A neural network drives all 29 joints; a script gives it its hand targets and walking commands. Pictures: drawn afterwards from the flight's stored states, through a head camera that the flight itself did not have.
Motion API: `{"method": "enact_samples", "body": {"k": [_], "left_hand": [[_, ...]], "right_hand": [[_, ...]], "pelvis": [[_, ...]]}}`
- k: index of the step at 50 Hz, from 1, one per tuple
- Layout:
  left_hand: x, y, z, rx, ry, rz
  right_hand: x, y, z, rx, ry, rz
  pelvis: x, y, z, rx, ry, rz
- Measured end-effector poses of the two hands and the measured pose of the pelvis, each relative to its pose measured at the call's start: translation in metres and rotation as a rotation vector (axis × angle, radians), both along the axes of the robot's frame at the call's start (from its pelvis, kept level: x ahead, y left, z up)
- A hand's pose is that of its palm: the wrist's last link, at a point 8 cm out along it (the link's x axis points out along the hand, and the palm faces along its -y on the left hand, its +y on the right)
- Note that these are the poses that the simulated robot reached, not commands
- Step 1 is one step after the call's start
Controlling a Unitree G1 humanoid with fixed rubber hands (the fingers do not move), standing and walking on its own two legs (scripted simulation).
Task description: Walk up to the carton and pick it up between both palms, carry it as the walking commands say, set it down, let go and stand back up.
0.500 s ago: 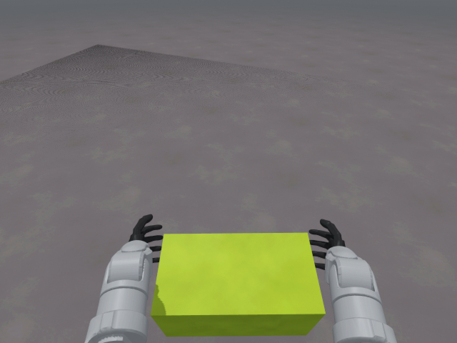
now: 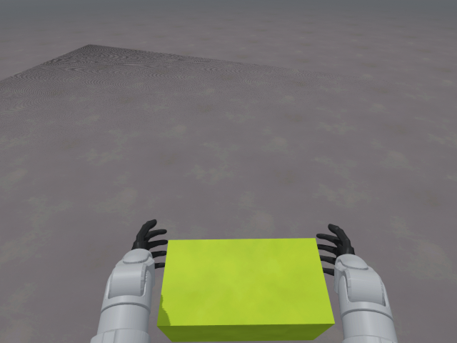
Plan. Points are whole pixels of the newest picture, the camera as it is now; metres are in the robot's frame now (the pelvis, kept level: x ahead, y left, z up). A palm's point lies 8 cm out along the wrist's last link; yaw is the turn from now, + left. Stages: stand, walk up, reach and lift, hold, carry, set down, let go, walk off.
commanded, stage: hold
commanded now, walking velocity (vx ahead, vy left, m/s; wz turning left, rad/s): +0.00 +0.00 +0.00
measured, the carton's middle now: (242, 291) +0.26 -0.01 -0.06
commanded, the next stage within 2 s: carry in 1.06 s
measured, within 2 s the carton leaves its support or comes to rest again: neither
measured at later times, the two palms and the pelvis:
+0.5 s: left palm (133, 258) +0.27 +0.19 +0.04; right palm (333, 259) +0.28 -0.17 +0.03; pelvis +0.00 +0.00 +0.00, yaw +1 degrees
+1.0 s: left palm (139, 259) +0.27 +0.18 +0.04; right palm (338, 261) +0.27 -0.18 +0.03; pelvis +0.00 +0.00 +0.00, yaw +1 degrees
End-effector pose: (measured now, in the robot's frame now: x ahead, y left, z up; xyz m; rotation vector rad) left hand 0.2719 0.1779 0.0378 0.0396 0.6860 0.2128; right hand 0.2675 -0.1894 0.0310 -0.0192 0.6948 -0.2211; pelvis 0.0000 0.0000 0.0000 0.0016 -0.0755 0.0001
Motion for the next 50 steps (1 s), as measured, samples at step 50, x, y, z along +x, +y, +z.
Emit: {"method": "enact_samples", "body": {"k": [50], "left_hand": [[0.000, 0.005, -0.003, 0.019, 0.006, 0.049]], "right_hand": [[0.007, 0.008, -0.002, -0.019, 0.012, 0.024]], "pelvis": [[-0.003, 0.005, -0.001, -0.001, 0.017, 0.009]]}}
